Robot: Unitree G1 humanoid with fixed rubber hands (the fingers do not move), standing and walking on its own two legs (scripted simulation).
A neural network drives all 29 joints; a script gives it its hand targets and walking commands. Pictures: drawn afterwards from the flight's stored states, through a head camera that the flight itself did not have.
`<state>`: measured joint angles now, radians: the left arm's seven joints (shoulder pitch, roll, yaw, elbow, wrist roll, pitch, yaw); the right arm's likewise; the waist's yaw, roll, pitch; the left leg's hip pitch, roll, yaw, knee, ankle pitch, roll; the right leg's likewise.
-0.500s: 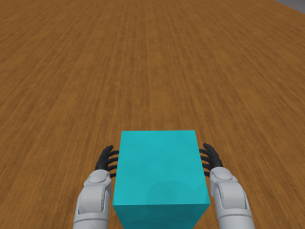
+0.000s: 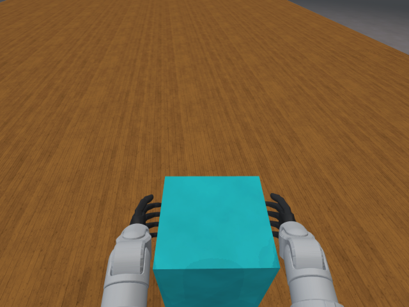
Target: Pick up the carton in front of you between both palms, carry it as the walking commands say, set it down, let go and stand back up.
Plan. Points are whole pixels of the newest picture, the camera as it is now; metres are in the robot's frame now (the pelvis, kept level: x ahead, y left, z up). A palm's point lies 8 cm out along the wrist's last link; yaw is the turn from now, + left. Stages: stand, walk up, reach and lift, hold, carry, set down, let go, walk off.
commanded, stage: hold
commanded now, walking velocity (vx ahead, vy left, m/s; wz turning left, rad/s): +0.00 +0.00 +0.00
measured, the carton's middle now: (211, 245) +0.30 +0.00 -0.05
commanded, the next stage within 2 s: set down in 0.36 s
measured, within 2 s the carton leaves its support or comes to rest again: neither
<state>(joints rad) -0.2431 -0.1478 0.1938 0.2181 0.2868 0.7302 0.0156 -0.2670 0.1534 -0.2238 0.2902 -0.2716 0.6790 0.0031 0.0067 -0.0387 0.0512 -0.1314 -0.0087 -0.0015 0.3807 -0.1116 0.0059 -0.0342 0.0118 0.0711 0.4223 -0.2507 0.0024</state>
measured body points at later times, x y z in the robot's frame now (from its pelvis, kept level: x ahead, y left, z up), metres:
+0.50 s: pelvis +0.02 +0.01 +0.00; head -0.02 +0.03 +0.45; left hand +0.33 +0.15 +0.03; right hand +0.32 -0.15 +0.04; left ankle +0.07 +0.11 -0.74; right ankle +0.00 -0.13 -0.74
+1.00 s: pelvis -0.01 -0.01 -0.06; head +0.20 +0.01 +0.34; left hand +0.37 +0.17 -0.15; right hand +0.38 -0.13 -0.15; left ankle +0.07 +0.12 -0.74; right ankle +0.00 -0.13 -0.74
